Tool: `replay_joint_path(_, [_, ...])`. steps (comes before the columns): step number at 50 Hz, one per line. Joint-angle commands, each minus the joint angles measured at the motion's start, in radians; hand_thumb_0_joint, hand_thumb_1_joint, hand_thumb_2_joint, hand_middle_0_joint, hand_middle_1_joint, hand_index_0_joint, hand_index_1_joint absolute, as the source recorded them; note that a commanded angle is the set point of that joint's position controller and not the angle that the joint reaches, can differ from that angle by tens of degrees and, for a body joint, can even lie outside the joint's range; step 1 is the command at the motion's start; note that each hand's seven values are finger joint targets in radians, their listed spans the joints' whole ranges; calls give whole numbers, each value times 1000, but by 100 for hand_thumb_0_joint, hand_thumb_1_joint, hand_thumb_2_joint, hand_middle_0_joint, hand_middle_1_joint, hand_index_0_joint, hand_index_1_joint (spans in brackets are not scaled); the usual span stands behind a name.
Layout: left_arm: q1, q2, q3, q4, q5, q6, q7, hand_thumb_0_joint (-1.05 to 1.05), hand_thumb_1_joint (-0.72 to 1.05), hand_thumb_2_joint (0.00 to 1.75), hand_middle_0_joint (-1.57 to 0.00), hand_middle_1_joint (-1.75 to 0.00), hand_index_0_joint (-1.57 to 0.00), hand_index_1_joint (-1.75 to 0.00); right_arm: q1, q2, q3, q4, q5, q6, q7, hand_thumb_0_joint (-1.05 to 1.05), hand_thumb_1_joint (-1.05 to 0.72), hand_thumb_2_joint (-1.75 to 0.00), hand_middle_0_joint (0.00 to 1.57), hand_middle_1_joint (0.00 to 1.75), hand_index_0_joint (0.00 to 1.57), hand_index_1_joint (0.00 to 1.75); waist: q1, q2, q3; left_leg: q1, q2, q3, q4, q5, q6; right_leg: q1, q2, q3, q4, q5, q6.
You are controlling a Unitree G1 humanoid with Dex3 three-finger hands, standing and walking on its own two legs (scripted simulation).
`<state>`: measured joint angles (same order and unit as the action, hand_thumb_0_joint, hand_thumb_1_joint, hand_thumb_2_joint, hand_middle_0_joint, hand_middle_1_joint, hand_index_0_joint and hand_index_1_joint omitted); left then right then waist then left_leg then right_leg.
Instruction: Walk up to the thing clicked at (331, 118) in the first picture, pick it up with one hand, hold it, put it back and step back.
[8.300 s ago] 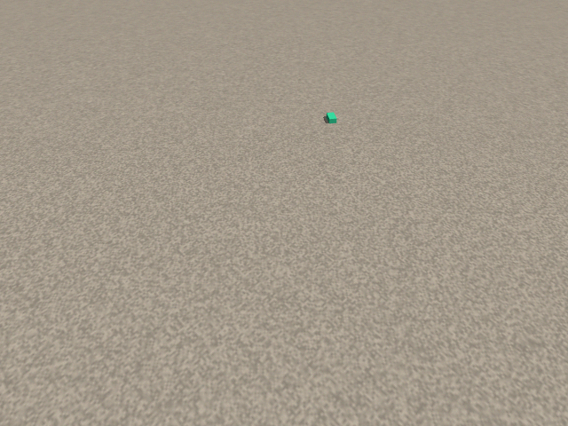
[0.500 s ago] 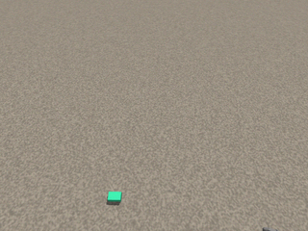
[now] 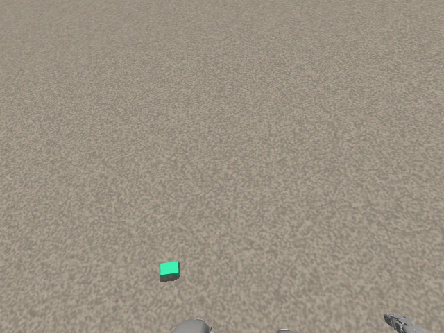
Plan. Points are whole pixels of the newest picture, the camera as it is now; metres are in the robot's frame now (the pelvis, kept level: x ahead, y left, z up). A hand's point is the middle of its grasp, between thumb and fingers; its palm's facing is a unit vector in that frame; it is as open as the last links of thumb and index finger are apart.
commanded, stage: walk up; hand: left
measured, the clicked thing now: (170, 269) +0.43 +0.32 -0.74
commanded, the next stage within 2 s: none
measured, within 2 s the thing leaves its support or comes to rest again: neither
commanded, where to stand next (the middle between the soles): +0.05 +0.01 m, yaw +1 degrees
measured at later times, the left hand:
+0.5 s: hand out of the picture +0.08 +0.26 -0.14, palm faces +0.03 -0.94 -0.34, open 7.4 cm
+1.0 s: hand out of the picture +0.08 +0.30 -0.15, palm faces +0.02 -0.91 -0.42, open 7.3 cm
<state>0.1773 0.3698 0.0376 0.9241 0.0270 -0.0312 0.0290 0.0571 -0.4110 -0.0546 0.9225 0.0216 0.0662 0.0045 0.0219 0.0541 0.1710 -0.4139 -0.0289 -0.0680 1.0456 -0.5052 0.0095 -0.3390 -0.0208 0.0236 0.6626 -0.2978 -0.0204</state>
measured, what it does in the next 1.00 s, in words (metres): steps on the spot: left foot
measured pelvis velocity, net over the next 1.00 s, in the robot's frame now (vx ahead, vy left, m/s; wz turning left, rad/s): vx -0.05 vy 0.02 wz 0.02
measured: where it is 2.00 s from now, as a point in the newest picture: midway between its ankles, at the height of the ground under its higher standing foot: outside the picture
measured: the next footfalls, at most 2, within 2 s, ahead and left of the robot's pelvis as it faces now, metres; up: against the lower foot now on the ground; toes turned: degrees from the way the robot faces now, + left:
left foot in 0.12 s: +0.01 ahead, +0.15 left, +0.00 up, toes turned +1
right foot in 1.10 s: -0.01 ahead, -0.09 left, +0.00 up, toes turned +1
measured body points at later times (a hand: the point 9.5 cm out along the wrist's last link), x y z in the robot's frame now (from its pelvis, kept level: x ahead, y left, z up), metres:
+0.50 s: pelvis +0.01 +0.01 +0.01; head +0.02 +0.00 +0.46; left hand +0.08 +0.31 -0.12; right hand +0.09 -0.30 -0.12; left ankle -0.03 +0.15 -0.73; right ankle +0.04 -0.11 -0.73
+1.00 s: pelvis -0.05 +0.02 +0.00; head +0.02 +0.02 +0.44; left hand +0.08 +0.35 -0.12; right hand +0.08 -0.29 -0.13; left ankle -0.03 +0.15 -0.73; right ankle +0.03 -0.11 -0.72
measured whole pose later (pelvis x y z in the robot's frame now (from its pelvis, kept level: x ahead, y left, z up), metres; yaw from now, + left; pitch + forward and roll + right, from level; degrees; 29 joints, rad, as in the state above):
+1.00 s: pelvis -0.05 +0.02 +0.00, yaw +1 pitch -3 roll +1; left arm -0.01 0.41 0.05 1.00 -0.01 0.04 0.02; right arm 0.01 -0.38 -0.06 0.97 0.00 0.06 0.02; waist 0.00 -0.02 0.22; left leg -0.26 -0.02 0.01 0.62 -0.30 0.01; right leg -0.38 -0.04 0.02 0.69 -0.26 -0.01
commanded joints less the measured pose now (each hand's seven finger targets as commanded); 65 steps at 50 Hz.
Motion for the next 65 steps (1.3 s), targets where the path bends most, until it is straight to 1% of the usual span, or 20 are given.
replay_joint_path(1, [39, 244, 64, -75, 21, -22, 10, 0, 90, 90, -20, -30, -20, -30, 22, -142, -19, -53, -16, -49, 3, 0, -90, -90, 20, 30, 20, 30, 35, -262, -305, -50, 26, 35, -243, -1, -31, 331, -170, 209, -209, 118, -175])
replay_joint_path(6, [-5, 232, 62, -90, -7, 15, -23, 0, 90, 90, -20, -30, -20, -30, 147, -146, -32, 24, -54, -103, -11, 0, -90, -90, 20, 30, 20, 30, -31, -195, -234, 327, 18, 63, -734, 260, 1, 68, -157, 123, -55, 159, -104])
replay_joint_path(8, [-6, 128, 30, -99, -26, 16, -25, 0, 90, 90, -20, -30, -20, -30, 95, -246, -43, -2, -75, -119, -15, 0, -90, -90, 20, 30, 20, 30, -9, 95, -175, 424, 312, -395, -810, 219, 109, -250, 31, -4, 132, -160, 6])
replay_joint_path(10, [-70, 250, 64, -64, -10, 5, -20, 0, 90, 90, -20, -30, -20, -30, 46, -289, -52, -6, -49, -115, -5, 0, -90, -90, 20, 30, 20, 30, -23, 84, -66, 106, 382, -372, -781, 66, 240, -48, -51, 39, 150, -228, -6])
replay_joint_path(12, [-19, 200, 54, -30, -14, -15, -32, 0, 90, 90, -20, -30, -20, -30, -20, -188, -15, -21, -53, -110, 1, 0, -90, -90, 20, 30, 20, 30, 21, 105, -68, 126, 199, -86, -682, 228, 121, 58, -20, 4, -89, -82, -13])
replay_joint_path(15, [31, 229, 65, 14, -15, -27, -20, 0, 90, 90, -20, -30, -20, -30, 50, -155, -5, -9, -25, -105, 0, 0, -90, -90, 20, 30, 20, 30, 20, 32, -156, 32, 106, 18, -512, 382, 26, 321, -60, 83, -207, 298, -54])
replay_joint_path(16, [22, 254, 64, 17, -13, -32, -15, 0, 90, 90, -20, -30, -20, -30, 62, -135, 1, -8, -21, -96, 2, 0, -90, -90, 20, 30, 20, 30, 10, -21, -174, -19, 63, 31, -469, 252, 5, 334, -156, 232, -261, 199, -92])
replay_joint_path(19, [-99, 283, 56, -4, -6, -23, -23, 0, 90, 90, -20, -30, -20, -30, 147, -142, -11, 42, -31, -85, -3, 0, -90, -90, 20, 30, 20, 30, -59, -97, -131, 198, 50, 48, -471, 40, 20, 33, -254, 326, -362, -179, -154])
replay_joint_path(23, [-110, 189, 29, 26, -25, -19, -31, 0, 90, 90, -20, -30, -20, -30, 94, -185, -12, 50, -34, -108, -1, 0, -90, -90, 20, 30, 20, 30, -23, -51, -154, 193, 176, -128, -721, 226, 68, 99, -42, 51, -186, 100, -13])
replay_joint_path(28, [-106, 216, 30, 70, -25, -32, -25, 0, 90, 90, -20, -30, -20, -30, 77, -169, 0, 61, -26, -104, -8, 0, -90, -90, 20, 30, 20, 30, -29, -85, -223, 230, 110, 10, -635, 418, 24, 240, -120, 105, -234, 371, -41])
replay_joint_path(34, [-128, 194, 17, 97, -30, -22, -23, 0, 90, 90, -20, -30, -20, -30, 46, -176, -2, 87, -26, -101, -8, 0, -90, -90, 20, 30, 20, 30, -20, -43, -229, 277, 144, -16, -688, 460, 37, 236, -90, 54, -239, 325, -22])
replay_joint_path(35, [-164, 243, 38, 83, -49, -3, -12, 0, 90, 90, -20, -30, -20, -30, 2, -214, -15, 86, -14, -75, -13, 0, -90, -90, 20, 30, 20, 30, -10, -39, -90, 220, 140, -22, -609, 733, 34, 136, -114, 72, -180, 585, -15])
replay_joint_path(38, [-148, 241, 42, 66, -53, 11, -1, 0, 90, 90, -20, -30, -20, -30, 28, -200, -26, 76, -2, -62, -19, 0, -90, -90, 20, 30, 20, 30, -18, -48, -184, 259, 134, 2, -569, 844, 35, 192, -115, 39, -127, 689, -30])
replay_joint_path(46, [-170, 225, 40, 20, -34, 52, 0, 0, 90, 90, -20, -30, -20, -30, -18, -204, -59, 4, -16, -21, -8, 0, -90, -90, 20, 30, 20, 30, -32, 13, -313, 236, 178, -51, -543, 688, 119, 145, -50, -7, 15, 353, -33])
replay_joint_path(50, [-101, 212, 63, 18, -27, 79, -6, 0, 90, 90, -20, -30, -20, -30, -85, -240, -75, -72, -45, -10, -3, 0, -90, -90, 20, 30, 20, 30, -16, 162, -238, 14, 323, -200, -650, 580, 252, 147, 51, -32, 298, -243, -8])
replay_joint_path(53, [-16, 194, 72, 30, -30, 70, -12, 0, 90, 90, -20, -30, -20, -30, -151, -210, -66, -100, -44, -1, -9, 0, -90, -90, 20, 30, 20, 30, 54, 108, -183, 29, 246, -124, -483, 573, 163, 155, 5, -13, 46, -100, -37])
replay_joint_path(56, [-54, 268, 85, 4, 12, 15, -11, 0, 90, 90, -20, -30, -20, -30, -48, -106, -24, -73, -20, -29, -29, 0, -90, -90, 20, 30, 20, 30, 24, -228, -170, -54, -52, -76, -157, -80, 9, 196, -272, 445, -314, 259, -137])
replay_joint_path(58, [-124, 276, 78, -14, 20, 0, -12, 0, 90, 90, -20, -30, -20, -30, 37, -128, -30, -30, -30, -39, -28, 0, -90, -90, 20, 30, 20, 30, -14, -211, -209, 43, 0, -106, -149, -126, 16, 76, -316, 447, -374, 7, -196])
replay_joint_path(60, [-180, 260, 77, -34, 20, -4, -16, 0, 90, 90, -20, -30, -20, -30, 47, -174, -46, 5, -31, -43, -16, 0, -90, -90, 20, 30, 20, 30, -25, -233, -119, 92, 7, -79, -134, 5, -2, -28, -252, 389, -453, -314, -140])
replay_joint_path(65, [-34, 261, 100, -18, 19, -30, -24, 0, 90, 90, -20, -30, -20, -30, 73, -191, -39, 13, -54, -59, 7, 0, -90, -90, 20, 30, 20, 30, 23, -193, -163, -75, 6, -45, -190, 43, -17, 278, -237, 343, -481, -413, -147])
